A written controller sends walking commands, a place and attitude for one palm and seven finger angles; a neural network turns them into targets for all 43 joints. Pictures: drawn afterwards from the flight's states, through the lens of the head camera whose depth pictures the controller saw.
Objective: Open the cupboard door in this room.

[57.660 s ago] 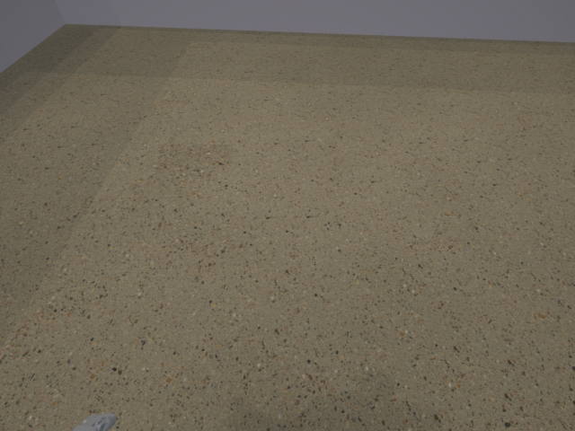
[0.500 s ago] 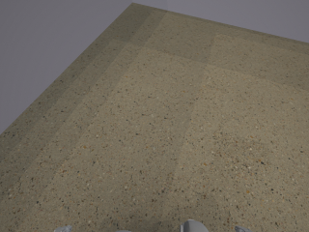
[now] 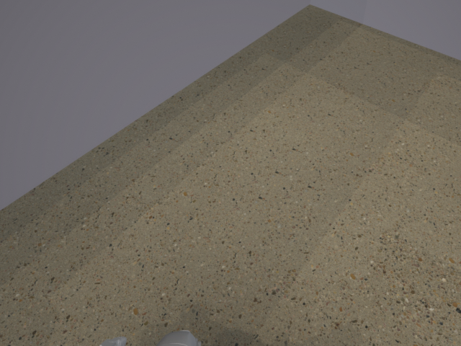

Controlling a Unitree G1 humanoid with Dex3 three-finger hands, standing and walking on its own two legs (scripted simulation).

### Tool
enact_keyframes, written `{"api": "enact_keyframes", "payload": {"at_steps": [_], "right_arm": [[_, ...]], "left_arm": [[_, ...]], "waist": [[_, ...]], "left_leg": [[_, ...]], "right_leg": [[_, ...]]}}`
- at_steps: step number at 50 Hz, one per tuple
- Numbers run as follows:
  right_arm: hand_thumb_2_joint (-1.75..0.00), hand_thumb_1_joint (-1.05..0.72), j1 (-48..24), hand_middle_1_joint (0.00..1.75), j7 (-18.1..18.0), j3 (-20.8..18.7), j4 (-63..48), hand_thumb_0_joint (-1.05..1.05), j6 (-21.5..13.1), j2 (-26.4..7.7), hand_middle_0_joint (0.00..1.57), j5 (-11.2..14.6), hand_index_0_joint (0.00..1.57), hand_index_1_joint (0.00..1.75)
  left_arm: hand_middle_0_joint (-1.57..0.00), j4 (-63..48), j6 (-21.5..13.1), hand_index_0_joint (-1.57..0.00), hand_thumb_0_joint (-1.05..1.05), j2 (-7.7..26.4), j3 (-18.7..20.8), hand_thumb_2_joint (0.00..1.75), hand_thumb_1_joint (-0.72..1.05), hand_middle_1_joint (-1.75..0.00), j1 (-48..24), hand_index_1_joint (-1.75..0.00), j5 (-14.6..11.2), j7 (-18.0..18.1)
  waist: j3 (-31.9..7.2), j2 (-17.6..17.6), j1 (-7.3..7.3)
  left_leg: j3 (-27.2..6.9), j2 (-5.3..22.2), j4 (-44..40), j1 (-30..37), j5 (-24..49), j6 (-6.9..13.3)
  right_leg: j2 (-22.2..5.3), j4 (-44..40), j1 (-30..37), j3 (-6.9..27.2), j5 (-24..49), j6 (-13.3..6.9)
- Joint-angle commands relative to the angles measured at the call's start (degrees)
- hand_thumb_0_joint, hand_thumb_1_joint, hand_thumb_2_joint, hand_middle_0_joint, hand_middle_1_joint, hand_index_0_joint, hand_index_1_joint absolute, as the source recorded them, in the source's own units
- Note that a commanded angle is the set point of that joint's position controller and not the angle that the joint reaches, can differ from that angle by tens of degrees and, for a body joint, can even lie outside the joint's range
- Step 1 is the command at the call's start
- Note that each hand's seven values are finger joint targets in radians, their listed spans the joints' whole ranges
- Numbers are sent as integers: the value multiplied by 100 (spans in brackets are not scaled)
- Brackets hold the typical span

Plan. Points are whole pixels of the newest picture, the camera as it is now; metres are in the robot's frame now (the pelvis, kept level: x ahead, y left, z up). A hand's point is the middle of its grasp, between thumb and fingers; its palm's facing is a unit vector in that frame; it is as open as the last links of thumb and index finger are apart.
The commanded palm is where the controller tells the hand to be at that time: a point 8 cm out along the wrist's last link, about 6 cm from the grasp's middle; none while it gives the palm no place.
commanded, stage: turn to face it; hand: left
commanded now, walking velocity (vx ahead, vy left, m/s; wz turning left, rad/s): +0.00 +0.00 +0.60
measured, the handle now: out of the picture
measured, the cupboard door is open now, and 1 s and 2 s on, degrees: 38 38 38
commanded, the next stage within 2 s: none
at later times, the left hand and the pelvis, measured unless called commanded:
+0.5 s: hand out of the picture +0.08 +0.22 -0.15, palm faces +0.26 -0.93 -0.27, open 7.4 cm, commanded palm none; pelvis +0.01 -0.01 -0.01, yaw +15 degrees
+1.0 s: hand out of the picture -0.09 +0.21 -0.19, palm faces +0.59 -0.76 -0.26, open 7.3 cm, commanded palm none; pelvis +0.00 +0.01 -0.01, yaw +35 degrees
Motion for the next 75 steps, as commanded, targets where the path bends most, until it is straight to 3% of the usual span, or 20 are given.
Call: {"api": "enact_keyframes", "payload": {"at_steps": [1,2,3,4,10,22,23,25,27,30,39,43,44,46,53,65,66,68,72,75], "right_arm": [[-90,-90,175,30,13,-80,-526,0,-265,-447,20,-27,20,30],[-90,-90,525,30,10,-179,-481,0,-313,-865,20,-63,20,30],[-90,-90,988,30,-47,-359,-427,0,-338,-1556,20,-105,20,30],[-90,-90,1309,30,-130,-355,-253,0,-308,-1604,20,-80,20,30],[-90,-90,246,30,-247,-159,-590,0,-414,-1063,20,-79,20,30],[-90,-90,90,30,-196,-270,-655,0,-295,-1064,20,-91,20,30],[-90,-90,18,30,-190,-262,-681,0,-294,-951,20,-57,20,30],[-90,-90,198,30,-124,-193,-819,0,-329,-384,20,14,20,30],[-90,-90,177,30,-120,-257,-698,0,-207,-581,20,-43,20,30],[-90,-90,200,30,-10,-158,-468,0,-126,-389,20,-58,20,30],[-90,-90,-455,30,41,-17,-569,0,-165,-165,20,-11,20,30],[-90,-90,-8,30,25,-58,-560,0,-245,-349,20,-27,20,30],[-90,-90,344,30,19,-124,-484,0,-286,-591,20,-51,20,30],[-90,-90,1132,30,-81,-371,-365,0,-309,-1674,20,-86,20,30],[-90,-90,234,30,-249,-148,-595,0,-421,-1067,20,-81,20,30],[-90,-90,77,30,-205,-262,-652,0,-295,-1006,20,-85,20,30],[-90,-90,78,30,-185,-248,-673,0,-302,-854,20,-42,20,30],[-90,-90,148,30,-130,-216,-814,0,-313,-433,20,-8,20,30],[-90,-90,316,30,-21,-215,-432,0,-113,-432,20,-61,20,30],[-90,-90,160,30,7,-144,-405,0,-102,-338,20,-56,20,30]], "left_arm": [[-20,-225,-29,-20,0,1325,390,90,90,-30,294,-30,-47,3],[-20,-309,-4,-20,0,1138,359,90,90,-30,235,-30,-82,-25],[-20,-622,21,-20,0,699,229,90,90,-30,-19,-30,-119,-76],[-20,-729,142,-20,0,763,185,90,90,-30,-507,-30,-41,-10],[-20,-270,183,-20,0,739,254,90,90,-30,-176,-30,-46,-85],[-20,-426,72,-20,0,652,235,90,90,-30,37,-30,-111,-30],[-20,-358,18,-20,0,721,268,90,90,-30,288,-30,-112,-4],[-20,-347,-83,-20,0,1493,401,90,90,-30,518,-30,21,74],[-20,-437,-50,-20,0,1224,339,90,90,-30,124,-30,-41,124],[-20,-518,-76,-20,0,833,190,90,90,-30,-304,-30,-57,90],[-20,-211,-59,-20,0,1191,342,90,90,-30,518,-30,10,62],[-20,-223,-19,-20,0,1294,398,90,90,-30,356,-30,-17,2],[-20,-264,2,-20,0,1251,391,90,90,-30,303,-30,-70,-28],[-20,-749,75,-20,0,687,206,90,90,-30,-172,-30,-75,-61],[-20,-283,184,-20,0,715,261,90,90,-30,-118,-30,-43,-94],[-20,-444,55,-20,0,631,254,90,90,-30,76,-30,-117,-23],[-20,-402,-3,-20,0,787,291,90,90,-30,303,-30,-106,7],[-20,-395,-56,-20,0,1501,381,90,90,-30,490,-30,19,66],[-20,-580,-51,-20,0,803,212,90,90,-30,-467,-30,-57,86],[-20,-500,-99,-20,0,802,215,90,90,-30,-159,-30,-54,85]], "waist": [[-1076,-771,-82],[-1357,245,-298],[-1447,2097,-582],[-1444,1528,-728],[-889,918,-71],[-974,1099,89],[-1063,886,237],[-1191,-1570,349],[-1023,-1306,145],[-623,-898,-121],[-714,-1047,296],[-933,-878,11],[-1125,-371,-235],[-1465,1820,-652],[-971,903,-47],[-1014,1121,147],[-1122,726,254],[-1064,-1370,357],[-570,-793,-181],[-670,-855,-60]], "left_leg": [[339,-214,-1785,965,1109,183],[-527,505,-2283,2013,2305,453],[-2687,2138,-2364,2675,4850,1404],[-2681,2372,-2373,2449,5017,1716],[-1497,1162,-2570,1439,3736,1209],[-2305,800,-2093,579,3097,1120],[-2217,610,-1802,184,2762,931],[-608,-759,489,-1431,-695,120],[-869,-296,2301,-1234,-716,134],[-580,-49,2615,-1205,282,-25],[158,-79,129,-553,-69,15],[365,-227,-1411,638,779,170],[135,-49,-2024,1556,1626,305],[-2808,2356,-2418,2495,4786,1742],[-1454,1109,-2514,1474,3884,1217],[-2297,711,-1975,456,3148,1054],[-2205,457,-1634,37,2632,826],[-661,-746,910,-1380,-965,134],[-713,-74,2751,-1167,302,23],[-448,-25,2185,-1140,393,-69]], "right_leg": [[-1134,246,433,423,3432,-262],[-800,1291,-526,208,2179,36],[61,2602,-2149,242,-1700,443],[70,3230,-2395,1045,-1888,363],[260,3242,-2053,1402,-248,422],[886,147,-136,1168,201,258],[758,-707,559,1210,735,224],[-1691,-1636,1708,3442,1765,-732],[-1735,-1547,675,3159,1923,-1092],[-958,-1309,399,1532,2641,-696],[-1248,-819,1080,804,3825,-701],[-1220,-44,564,381,3260,-375],[-1102,725,-69,218,2792,-131],[101,2992,-2240,589,-2061,366],[254,3216,-1991,1366,-265,431],[865,-147,119,1122,399,263],[628,-967,853,1321,857,197],[-1918,-1686,1383,3449,1768,-855],[-1003,-1505,189,1756,1852,-716],[-953,-1335,597,1204,2691,-659]]}}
